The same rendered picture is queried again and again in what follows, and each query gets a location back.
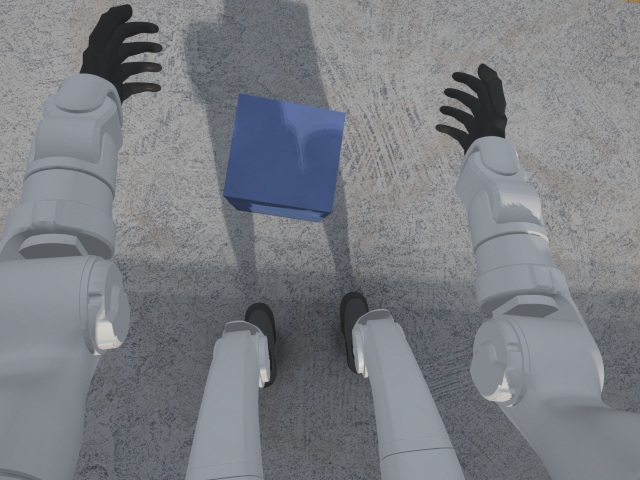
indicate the carton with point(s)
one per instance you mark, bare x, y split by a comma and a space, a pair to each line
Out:
283, 158

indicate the robot left shin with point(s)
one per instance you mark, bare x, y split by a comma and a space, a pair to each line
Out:
238, 326

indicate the right robot hand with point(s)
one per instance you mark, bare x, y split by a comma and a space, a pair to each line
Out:
489, 110

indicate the robot left forearm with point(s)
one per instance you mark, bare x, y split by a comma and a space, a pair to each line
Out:
70, 178

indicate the robot right forearm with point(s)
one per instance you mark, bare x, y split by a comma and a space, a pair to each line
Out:
509, 239

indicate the left robot hand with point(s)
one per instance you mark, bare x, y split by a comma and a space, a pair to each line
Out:
106, 52

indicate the robot left thigh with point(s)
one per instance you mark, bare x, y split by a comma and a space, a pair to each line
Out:
226, 444

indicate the robot right upper arm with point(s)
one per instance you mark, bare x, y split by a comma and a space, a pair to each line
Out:
546, 375

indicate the robot left upper arm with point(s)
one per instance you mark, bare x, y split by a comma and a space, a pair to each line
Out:
57, 317

